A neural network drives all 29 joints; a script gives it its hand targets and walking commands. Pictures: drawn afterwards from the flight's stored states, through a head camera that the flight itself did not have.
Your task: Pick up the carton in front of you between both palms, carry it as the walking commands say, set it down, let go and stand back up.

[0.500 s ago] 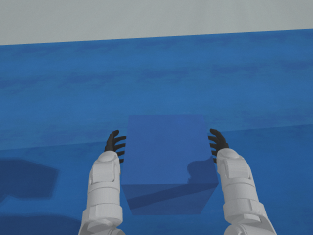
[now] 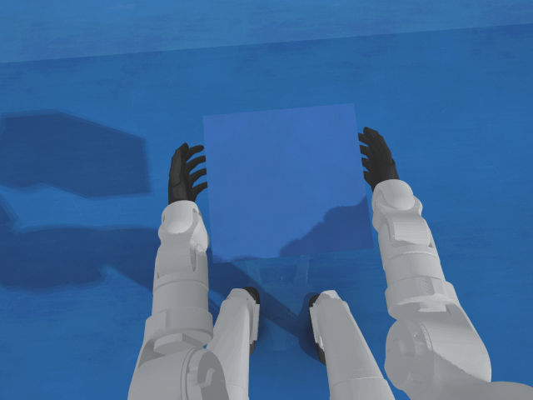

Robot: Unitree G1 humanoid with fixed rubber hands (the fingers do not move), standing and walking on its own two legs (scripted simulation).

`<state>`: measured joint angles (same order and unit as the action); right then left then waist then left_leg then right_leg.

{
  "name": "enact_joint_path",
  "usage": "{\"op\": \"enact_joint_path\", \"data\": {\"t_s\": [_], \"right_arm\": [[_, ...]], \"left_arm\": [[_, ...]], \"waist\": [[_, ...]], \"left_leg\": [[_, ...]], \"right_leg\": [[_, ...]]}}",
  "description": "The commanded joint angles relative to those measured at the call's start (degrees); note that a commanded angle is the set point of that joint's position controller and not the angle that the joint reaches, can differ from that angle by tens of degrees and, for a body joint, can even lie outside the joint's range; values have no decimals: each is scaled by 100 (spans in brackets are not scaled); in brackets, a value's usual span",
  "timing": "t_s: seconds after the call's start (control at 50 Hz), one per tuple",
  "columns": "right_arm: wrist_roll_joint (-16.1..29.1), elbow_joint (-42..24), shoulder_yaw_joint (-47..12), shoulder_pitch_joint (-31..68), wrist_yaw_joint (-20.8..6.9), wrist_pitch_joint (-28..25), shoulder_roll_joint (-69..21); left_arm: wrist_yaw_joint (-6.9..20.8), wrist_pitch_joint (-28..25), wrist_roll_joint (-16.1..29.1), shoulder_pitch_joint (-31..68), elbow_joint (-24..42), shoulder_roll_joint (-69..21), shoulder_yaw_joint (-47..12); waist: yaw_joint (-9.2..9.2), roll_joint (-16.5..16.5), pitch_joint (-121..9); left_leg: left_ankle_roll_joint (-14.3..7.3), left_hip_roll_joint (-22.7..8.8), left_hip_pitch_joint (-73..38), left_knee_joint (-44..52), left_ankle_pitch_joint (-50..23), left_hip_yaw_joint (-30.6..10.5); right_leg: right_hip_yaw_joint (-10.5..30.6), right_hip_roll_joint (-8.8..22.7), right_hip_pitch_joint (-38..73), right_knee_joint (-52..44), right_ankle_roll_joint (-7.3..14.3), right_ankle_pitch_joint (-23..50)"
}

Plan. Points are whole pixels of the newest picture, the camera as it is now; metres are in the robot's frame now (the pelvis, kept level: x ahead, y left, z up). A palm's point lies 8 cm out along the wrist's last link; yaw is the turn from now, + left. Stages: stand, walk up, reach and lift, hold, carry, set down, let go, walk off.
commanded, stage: set down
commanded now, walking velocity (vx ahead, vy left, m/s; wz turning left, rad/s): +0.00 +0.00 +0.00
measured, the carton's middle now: (280, 194) +0.40 +0.00 -0.15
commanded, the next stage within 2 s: none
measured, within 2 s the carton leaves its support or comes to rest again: rests again in 1.84 s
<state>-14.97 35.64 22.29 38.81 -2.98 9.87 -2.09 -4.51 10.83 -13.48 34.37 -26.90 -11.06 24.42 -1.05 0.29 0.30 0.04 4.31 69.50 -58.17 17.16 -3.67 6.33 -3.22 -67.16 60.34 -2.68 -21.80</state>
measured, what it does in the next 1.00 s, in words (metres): lowers itself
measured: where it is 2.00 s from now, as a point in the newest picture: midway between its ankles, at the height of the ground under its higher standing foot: (285, 338)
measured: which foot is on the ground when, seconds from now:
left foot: down 0.00-1.00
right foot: down 0.00-1.00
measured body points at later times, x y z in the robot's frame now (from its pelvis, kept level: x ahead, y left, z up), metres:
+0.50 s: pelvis -0.01 -0.02 -0.12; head +0.24 -0.02 +0.25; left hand +0.43 +0.16 -0.21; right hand +0.46 -0.14 -0.22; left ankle +0.08 +0.11 -0.65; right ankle +0.05 -0.14 -0.65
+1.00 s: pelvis -0.04 -0.01 -0.24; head +0.28 +0.00 +0.08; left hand +0.45 +0.18 -0.37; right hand +0.50 -0.12 -0.37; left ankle +0.08 +0.11 -0.65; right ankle +0.05 -0.14 -0.65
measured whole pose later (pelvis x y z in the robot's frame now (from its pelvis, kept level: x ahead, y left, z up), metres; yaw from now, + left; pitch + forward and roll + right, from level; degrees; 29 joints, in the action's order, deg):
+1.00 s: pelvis -0.04 -0.01 -0.24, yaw -1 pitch +45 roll -1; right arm -5.3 55.2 15.1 69.7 5.7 10.1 8.1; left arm -6.2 10.8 -6.8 61.3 -42.3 1.5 27.8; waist -4.4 -1.3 -0.2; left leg 4.6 7.4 125.7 -109.3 28.4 -5.2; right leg 4.2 -9.4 -122.8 111.8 -4.2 -33.8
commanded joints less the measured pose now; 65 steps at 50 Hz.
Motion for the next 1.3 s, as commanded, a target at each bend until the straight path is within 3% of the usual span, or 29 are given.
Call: {"op": "enact_joint_path", "data": {"t_s": [0.0, 0.06, 0.08, 0.14, 0.32, 0.36, 0.38, 0.4, 0.42, 0.46, 0.48, 0.5, 0.6, 0.62, 0.64, 0.66, 0.76, 0.86, 0.92, 1.0, 1.08, 1.1, 1.14, 1.18, 1.2, 1.22, 1.24, 1.26, 1.28], "right_arm": [[920, -690, -3541, 2690, -898, -279, -5192], [910, -468, -3580, 2944, -819, -36, -5198], [720, -60, -3378, 2907, -810, 88, -5429], [781, 351, -2998, 2975, -907, 93, -5249], [574, 942, -2487, 3506, -523, 36, -4899], [644, 1077, -2479, 3605, -411, 14, -5080], [689, 915, -2674, 3903, -405, 43, -5278], [759, 603, -2691, 4101, -396, -101, -4591], [733, 940, -2670, 4012, -325, -122, -4831], [750, 1175, -2601, 4291, -233, -64, -4944], [774, 1080, -2600, 4427, -235, -100, -4804], [875, 835, -2816, 4505, -235, -96, -4680], [1032, 856, -2963, 4884, -148, -53, -4744], [899, 1038, -2851, 4698, -97, -6, -4738], [1138, 701, -3082, 4613, -51, -84, -4749], [1236, 681, -3195, 4799, -47, -116, -4958], [1311, 673, -3121, 5293, -71, -139, -4565], [1309, 1223, -2668, 5745, -43, -174, -3905], [1479, 1303, -2819, 5983, -77, -146, -4116], [1205, 1979, -2307, 5850, -168, -156, -3812], [1168, 1672, -2413, 6319, -271, -177, -3483], [1424, 1784, -2418, 6640, -221, -186, -3497], [1467, 1966, -2826, 6516, -177, -171, -3729], [1850, 1375, -3063, 6824, -114, -267, -3902], [2233, 843, -3407, 7502, -67, -376, -3750], [1875, 1184, -3457, 6917, -45, -265, -4026], [2164, 842, -3623, 7388, -7, -266, -3970], [1990, 1171, -3344, 7020, -1, -219, -4033], [1955, 1214, -3380, 7090, 43, -279, -3780]], "left_arm": [[1102, -143, 700, 3038, 56, -5244, -3965], [1262, -34, 880, 3089, -68, -5216, -4033], [1266, 80, 608, 2829, -569, -4792, -3498], [1263, 155, 617, 3549, -623, -4710, -3402], [1253, 51, 470, 3948, -1242, -4535, -2541], [1241, 10, 328, 3884, -1546, -4157, -2204], [1214, -9, 313, 3866, -1357, -3915, -2085], [1204, 31, 286, 3720, -1825, -4209, -2232], [1150, -114, 593, 4366, -1270, -4299, -2521], [1116, -81, 560, 4782, -1282, -4163, -2346], [1059, -63, 466, 4784, -1277, -3934, -2292], [1102, -42, 728, 4779, -1230, -4065, -2484], [1044, -23, 769, 4917, -1296, -3905, -2295], [1029, 12, 769, 4626, -1379, -4004, -2393], [1017, -39, 771, 4940, -1079, -3608, -2355], [1000, -115, 1026, 5051, -936, -3914, -2624], [984, -64, 1005, 5018, -1218, -3692, -2517], [879, -49, 1292, 6176, -842, -3591, -2795], [876, -99, 1079, 6212, -959, -3084, -2355], [976, -66, 905, 6028, -1834, -3344, -2077], [1011, -80, 1159, 6444, -1596, -3118, -2116], [1013, -93, 1108, 6393, -1812, -3113, -2015], [1023, -221, 1379, 7166, -1509, -2468, -2224], [1063, -215, 1502, 7219, -1209, -3044, -2499], [1060, -195, 1501, 7235, -1182, -2990, -2548], [1077, -242, 1758, 7086, -1177, -3112, -2571], [1105, -202, 1563, 7041, -1145, -2794, -2484], [1136, -227, 1759, 7360, -1072, -2733, -2725], [1138, -226, 1792, 7220, -1332, -3006, -2390]], "waist": [[111, 219, -7179], [137, -289, -6660], [-139, -518, -5889], [-111, -3, -5470], [-109, -144, -5626], [-567, -219, -5249], [-488, -835, -5544], [-410, -151, -5628], [-98, -333, -5956], [-261, -641, -5983], [-508, -177, -5753], [-136, -570, -6131], [-496, -553, -6484], [-281, -531, -6625], [-587, -494, -6780], [-364, -643, -7062], [-538, -530, -6728], [-284, 139, -6283], [-638, -440, -6888], [-514, 23, -5687], [-319, -356, -5836], [-683, -77, -5724], [-583, -685, -6122], [-647, -464, -6882], [-1310, -299, -7031], [-708, -1122, -7002], [-1267, -1033, -6919], [-638, -962, -6623], [-794, -910, -6519]], "left_leg": [[300, 415, -3580, -478, -3078, 204], [303, 411, -2429, -792, -2051, 300], [236, 446, -1964, -578, -1525, 381], [269, 434, -1485, -861, -1060, 429], [237, 551, 69, -1718, -195, 644], [208, 539, 422, -1803, -378, 685], [111, 529, 224, -1874, -608, 501], [242, 521, 527, -2120, -730, 629], [306, 565, 408, -2366, -675, 630], [281, 560, 612, -2460, -158, 717], [308, 558, 895, -2653, -300, 785], [303, 519, 750, -2755, -470, 661], [375, 595, 1199, -3082, -593, 844], [391, 613, 1208, -3105, -583, 715], [341, 573, 1201, -3352, -856, 758], [349, 585, 783, -3411, -1153, 716], [365, 558, 1088, -3684, -923, 802], [524, 499, 1325, -4078, -192, 877], [414, 425, 1252, -4331, -306, 902], [386, 441, 1834, -4441, -442, 870], [415, 417, 2055, -4828, -666, 779], [395, 402, 2006, -4842, -438, 888], [431, 310, 2251, -5129, -706, 928], [403, 283, 1757, -5327, -1015, 960], [357, 240, 1560, -5339, -1445, 930], [331, 349, 1762, -5304, -1401, 824], [262, 243, 1794, -5369, -1320, 846], [345, 275, 2029, -5425, -1017, 924], [366, 271, 1921, -5458, -1154, 910]], "right_leg": [[-415, -572, 1669, 107, 145, 2786], [-558, -601, 1050, 294, 43, 1919], [-525, -599, 828, 196, 28, 1426], [-543, -608, -351, 507, 156, 762], [-539, -670, -676, 1204, 85, 337], [-423, -657, -904, 1347, 89, 392], [-585, -707, -1002, 1530, -49, 517], [-603, -672, -1076, 1734, -13, 727], [-577, -716, -904, 1811, 39, 661], [-684, -771, -1133, 1962, 43, 128], [-542, -750, -1347, 2183, 106, 283], [-773, -751, -1329, 2231, 17, 399], [-795, -842, -1360, 2691, 25, 567], [-837, -810, -1222, 2798, 7, 581], [-732, -814, -1518, 2982, -27, 867], [-847, -844, -1476, 3040, -77, 1012], [-931, -851, -2187, 3353, -11, 570], [-956, -832, -2754, 3785, 174, -213], [-987, -810, -2641, 4052, 69, -70], [-1053, -816, -3430, 4263, 111, -45], [-1050, -743, -3493, 4707, 61, 225], [-1046, -753, -3799, 4720, 138, -157], [-962, -684, -3137, 4905, 67, 488], [-939, -812, -2962, 4925, 80, 508], [-863, -754, -3020, 5108, 105, 777], [-1107, -761, -2773, 5140, 4, 867], [-998, -745, -2908, 5131, 3, 768], [-1129, -805, -3039, 5152, 43, 684], [-1032, -789, -2959, 5039, 46, 653]]}}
